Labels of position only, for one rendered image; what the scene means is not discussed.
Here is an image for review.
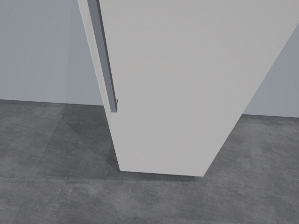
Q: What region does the fridge door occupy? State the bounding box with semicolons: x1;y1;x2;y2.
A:
78;0;299;177

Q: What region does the handle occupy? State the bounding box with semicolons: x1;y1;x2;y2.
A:
87;0;118;112

